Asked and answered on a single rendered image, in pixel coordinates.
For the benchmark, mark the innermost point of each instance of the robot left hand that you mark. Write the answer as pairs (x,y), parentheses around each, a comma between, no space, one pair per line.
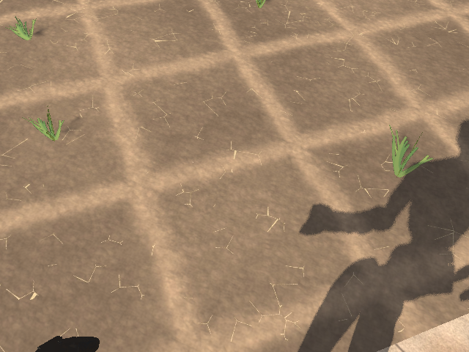
(72,344)

